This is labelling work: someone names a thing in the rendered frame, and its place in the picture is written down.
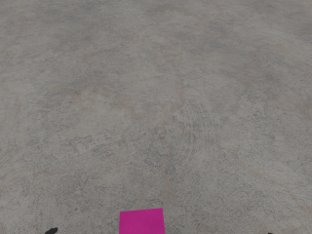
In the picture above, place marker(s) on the carton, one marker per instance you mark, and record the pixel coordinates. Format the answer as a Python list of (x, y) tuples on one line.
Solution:
[(149, 221)]

